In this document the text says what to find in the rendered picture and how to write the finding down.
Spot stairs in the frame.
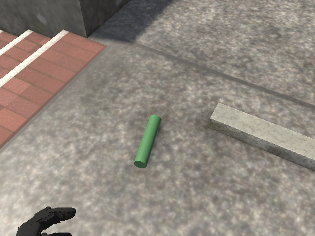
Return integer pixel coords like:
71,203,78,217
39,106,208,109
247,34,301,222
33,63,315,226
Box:
0,29,52,80

